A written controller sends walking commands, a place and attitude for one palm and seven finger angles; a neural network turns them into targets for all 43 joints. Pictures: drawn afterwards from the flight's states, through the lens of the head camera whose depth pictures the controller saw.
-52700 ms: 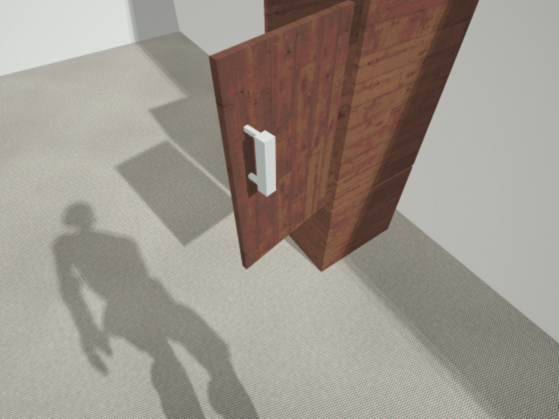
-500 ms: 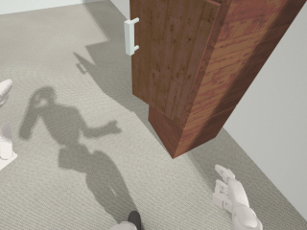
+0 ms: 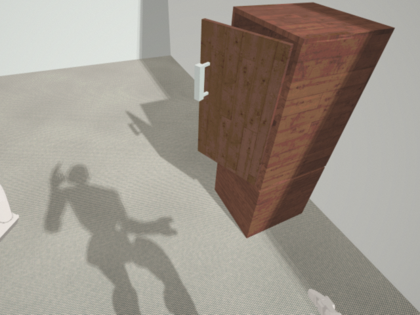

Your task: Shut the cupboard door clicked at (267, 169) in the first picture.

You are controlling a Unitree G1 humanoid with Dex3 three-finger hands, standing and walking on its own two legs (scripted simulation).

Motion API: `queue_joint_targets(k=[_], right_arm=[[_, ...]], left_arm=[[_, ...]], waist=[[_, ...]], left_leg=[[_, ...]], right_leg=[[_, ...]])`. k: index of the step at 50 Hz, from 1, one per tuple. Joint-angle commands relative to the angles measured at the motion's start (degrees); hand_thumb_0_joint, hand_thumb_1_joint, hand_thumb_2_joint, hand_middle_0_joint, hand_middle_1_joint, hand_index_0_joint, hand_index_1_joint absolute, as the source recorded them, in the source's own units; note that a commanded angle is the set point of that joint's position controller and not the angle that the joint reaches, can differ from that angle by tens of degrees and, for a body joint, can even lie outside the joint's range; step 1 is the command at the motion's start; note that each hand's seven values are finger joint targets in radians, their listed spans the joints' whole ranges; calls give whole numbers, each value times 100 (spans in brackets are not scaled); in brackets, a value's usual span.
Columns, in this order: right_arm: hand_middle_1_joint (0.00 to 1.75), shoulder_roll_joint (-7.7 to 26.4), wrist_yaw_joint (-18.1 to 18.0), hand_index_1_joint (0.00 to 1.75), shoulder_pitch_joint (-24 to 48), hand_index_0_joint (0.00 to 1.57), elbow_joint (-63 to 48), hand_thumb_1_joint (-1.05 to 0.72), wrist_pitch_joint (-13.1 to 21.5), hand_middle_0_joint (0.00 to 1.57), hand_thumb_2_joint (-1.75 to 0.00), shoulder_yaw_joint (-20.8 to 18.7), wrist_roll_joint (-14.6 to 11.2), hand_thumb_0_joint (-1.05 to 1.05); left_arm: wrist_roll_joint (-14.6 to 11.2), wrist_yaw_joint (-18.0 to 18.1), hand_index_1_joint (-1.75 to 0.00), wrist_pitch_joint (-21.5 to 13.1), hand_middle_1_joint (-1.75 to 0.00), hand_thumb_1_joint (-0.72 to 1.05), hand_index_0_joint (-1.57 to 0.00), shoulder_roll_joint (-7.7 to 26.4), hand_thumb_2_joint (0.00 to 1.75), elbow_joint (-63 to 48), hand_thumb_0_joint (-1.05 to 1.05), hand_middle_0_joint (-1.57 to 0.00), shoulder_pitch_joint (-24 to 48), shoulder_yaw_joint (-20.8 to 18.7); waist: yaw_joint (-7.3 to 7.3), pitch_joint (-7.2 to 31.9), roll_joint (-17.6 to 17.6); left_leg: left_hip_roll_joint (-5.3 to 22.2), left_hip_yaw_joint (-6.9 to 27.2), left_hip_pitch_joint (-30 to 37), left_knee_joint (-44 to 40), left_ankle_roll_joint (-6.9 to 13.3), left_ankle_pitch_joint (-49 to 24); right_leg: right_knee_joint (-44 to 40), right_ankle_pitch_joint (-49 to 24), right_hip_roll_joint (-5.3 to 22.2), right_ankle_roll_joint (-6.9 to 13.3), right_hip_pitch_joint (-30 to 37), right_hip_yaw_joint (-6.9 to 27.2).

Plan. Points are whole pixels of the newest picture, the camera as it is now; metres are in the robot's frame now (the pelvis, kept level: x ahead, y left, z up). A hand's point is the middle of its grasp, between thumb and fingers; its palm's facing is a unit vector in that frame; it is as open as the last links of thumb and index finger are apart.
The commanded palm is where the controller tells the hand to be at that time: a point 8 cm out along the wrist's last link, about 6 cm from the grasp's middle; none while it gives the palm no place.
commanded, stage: stop stepping back and stand still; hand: left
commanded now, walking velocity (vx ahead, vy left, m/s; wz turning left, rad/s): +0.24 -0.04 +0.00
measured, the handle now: (203, 81) +0.91 +0.06 +0.05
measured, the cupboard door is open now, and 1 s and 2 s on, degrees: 23 23 23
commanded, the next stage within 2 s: let the arm hang, fingers relaxed in 0.92 s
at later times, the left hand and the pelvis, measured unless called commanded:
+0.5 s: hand out of the picture +0.19 +0.31 +0.17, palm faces +0.54 -0.74 -0.40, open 7.5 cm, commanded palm +0.12 +0.33 +0.18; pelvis +0.00 +0.02 -0.01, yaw +4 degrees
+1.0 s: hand (1, 217) +0.21 +0.32 +0.16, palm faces +0.46 -0.78 -0.42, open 7.5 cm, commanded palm none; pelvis +0.02 +0.04 +0.00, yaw +3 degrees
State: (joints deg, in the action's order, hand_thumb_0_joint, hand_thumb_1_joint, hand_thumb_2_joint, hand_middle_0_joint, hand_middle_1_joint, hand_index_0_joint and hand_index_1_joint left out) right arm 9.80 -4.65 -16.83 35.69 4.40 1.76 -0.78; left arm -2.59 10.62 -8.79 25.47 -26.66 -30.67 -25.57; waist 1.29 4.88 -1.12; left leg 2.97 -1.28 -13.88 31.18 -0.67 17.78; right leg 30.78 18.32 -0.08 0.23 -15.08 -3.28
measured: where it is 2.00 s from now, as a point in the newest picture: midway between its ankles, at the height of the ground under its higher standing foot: outside the picture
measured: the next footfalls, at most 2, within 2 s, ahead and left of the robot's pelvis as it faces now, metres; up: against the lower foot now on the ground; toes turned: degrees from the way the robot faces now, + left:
none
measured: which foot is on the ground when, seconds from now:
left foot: down 0.00-1.00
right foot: down 0.00-1.00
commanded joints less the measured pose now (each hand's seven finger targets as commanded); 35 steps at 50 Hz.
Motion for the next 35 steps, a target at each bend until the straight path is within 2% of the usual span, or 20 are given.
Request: queue_joint_targets(k=[1, 3, 4, 5, 7, 8, 10, 11, 12, 14, 15, 16, 17, 19, 22, 24, 26, 28, 32, 35], right_arm=[[30, 960, -51, 30, 909, 20, -847, -90, 346, 20, -90, -334, 49, 0], [30, 926, -39, 30, 914, 20, -820, -90, 329, 20, -90, -330, 90, 0], [30, 910, -28, 30, 925, 20, -811, -90, 316, 20, -90, -336, 108, 0], [30, 886, -20, 30, 908, 20, -794, -90, 294, 20, -90, -358, 125, 0], [30, 787, 19, 30, 915, 20, -768, -90, 265, 20, -90, -369, 149, 0], [30, 810, 32, 30, 970, 20, -749, -90, 270, 20, -90, -398, 166, 0], [30, 853, 43, 30, 900, 20, -676, -90, 230, 20, -90, -400, 192, 0], [30, 773, 25, 30, 892, 20, -700, -90, 206, 20, -90, -358, 192, 0], [30, 755, 3, 30, 903, 20, -689, -90, 210, 20, -90, -335, 199, 0], [30, 767, -56, 30, 831, 20, -644, -90, 256, 20, -90, -345, 206, 0], [30, 832, -101, 30, 811, 20, -695, -90, 319, 20, -90, -395, 158, 0], [30, 997, -114, 30, 815, 20, -771, -90, 354, 20, -90, -443, 152, 0], [30, 1059, -86, 30, 852, 20, -851, -90, 389, 20, -90, -447, 97, 0], [30, 867, -49, 30, 905, 20, -774, -90, 423, 20, -90, -380, 95, 0], [30, 893, 6, 30, 877, 20, -779, -90, 481, 20, -90, -351, 79, 0], [30, 912, 47, 30, 866, 20, -805, -90, 455, 20, -90, -354, 66, 0], [30, 881, 110, 30, 816, 20, -816, -90, 432, 20, -90, -405, 24, 0], [30, 837, 124, 30, 826, 20, -800, -90, 377, 20, -90, -385, 39, 0], [30, 798, 72, 30, 914, 20, -816, -90, 296, 20, -90, -339, 32, 0], [30, 808, 49, 30, 940, 20, -844, -90, 261, 20, -90, -343, 15, 0]], left_arm=[[128, 39, -30, -199, -30, 90, -20, 513, 90, -844, 0, -20, 750, -127], [138, 43, -30, -204, -30, 90, -20, 645, 90, -954, 0, -20, 705, -230], [139, 42, -30, -209, -30, 90, -20, 691, 90, -1008, 0, -20, 665, -280], [159, 52, -30, -230, -30, 90, -20, 905, 90, -1098, 0, -20, 659, -470], [163, 64, -30, -312, -30, 90, -20, 895, 90, -1201, 0, -20, 878, -405], [172, 77, -30, -407, -30, 90, -20, 942, 90, -1141, 0, -20, 1051, -417], [203, 83, -30, -510, -30, 90, -20, 1017, 90, -1140, 0, -20, 1358, -458], [209, 65, -30, -542, -30, 90, -20, 902, 90, -1138, 0, -20, 1290, -380], [219, 73, -30, -560, -30, 90, -20, 897, 90, -1178, 0, -20, 1300, -381], [184, 103, -30, -585, -30, 90, -20, 842, 90, -1204, 0, -20, 1192, -362], [146, 98, -30, -588, -30, 90, -20, 788, 90, -1270, 0, -20, 1115, -306], [131, 98, -30, -627, -30, 90, -20, 766, 90, -1446, 0, -20, 1080, -324], [140, 115, -30, -666, -30, 90, -20, 714, 90, -1576, 0, -20, 1026, -343], [154, 51, -30, -587, -30, 90, -20, 743, 90, -1015, 0, -20, 672, -512], [188, -19, -30, -589, -30, 90, -20, 685, 90, -1155, 0, -20, 618, -421], [142, -28, -30, -567, -30, 90, -20, 707, 90, -979, 0, -20, 484, -455], [98, -48, -30, -579, -30, 90, -20, 675, 90, -1020, 0, -20, 331, -424], [68, -33, -30, -610, -30, 90, -20, 751, 90, -1130, 0, -20, 306, -478], [35, -29, -30, -596, -30, 90, -20, 807, 90, -1082, 0, -20, 230, -575], [31, -47, -30, -566, -30, 90, -20, 859, 90, -1070, 0, -20, 260, -607]], waist=[[-10, -718, 1062], [-54, -592, 806], [-82, -528, 581], [-116, -459, 143], [-121, -448, -1024], [-140, -520, -963], [-69, -574, -522], [-56, -560, -534], [-48, -475, -512], [-11, -320, -38], [16, -292, 305], [-18, -328, 1101], [-52, -324, 1674], [-81, -516, 1505], [-128, -548, 893], [-120, -376, 561], [-105, -46, 137], [-78, 104, 95], [-102, 330, 307], [-117, 388, 515]], left_leg=[[695, 1012, -1665, -1683, 555, 2768], [583, 851, -1680, -1282, 544, 2487], [414, 644, -1708, -866, 502, 2323], [108, 354, -1825, -165, 397, 2078], [-383, -99, -2101, 2053, 211, 1053], [-272, 117, -2311, 2790, 161, 1070], [27, 427, -1889, 2640, 176, 1100], [90, 349, -1373, 2143, 208, 888], [68, 146, -815, 1455, 243, 714], [-246, -349, 197, 208, 232, 223], [-169, -157, 461, -357, 266, 320], [388, 876, 387, -1036, 511, 914], [1134, 1993, 294, -1550, 805, 985], [1298, 2058, -802, -1996, 871, 1943], [819, 1071, -932, -1214, 563, 307], [421, 546, -1183, -888, 348, 0], [105, 243, -760, -361, 194, -349], [39, 180, -381, -216, 144, -658], [231, 288, -59, -556, 147, -1745], [274, 241, 51, -556, 130, -2313]], right_leg=[[119, 511, -262, 23, 484, -82], [-82, 603, -193, 97, 613, 88], [-274, 787, -59, 195, 620, 392], [-669, 1397, 228, 407, 523, 1012], [-1935, 2771, 1552, 1136, 221, 3352], [-2148, 2809, 1937, 1417, 167, 3746], [-1984, 2726, 1916, 1317, -462, 3162], [-1869, 2431, 1715, 1182, -790, 2558], [-1698, 2208, 1535, 1064, -972, 2086], [-1251, 1963, 1029, 753, -1072, 1279], [-758, 1619, 835, 572, -1021, 1049], [94, 1242, 398, 315, -1066, 820], [971, 502, -64, 50, -1069, 296], [1310, 571, 2, -50, -434, 362], [-149, -440, 4, -74, 399, 248], [-390, -1020, 169, 60, 870, 622], [-591, -1236, 470, 254, 721, 1161], [-730, -1396, 626, 332, 524, 1331], [-343, -2323, 319, 134, 814, 798], [-281, -2690, 260, 73, 925, 654]])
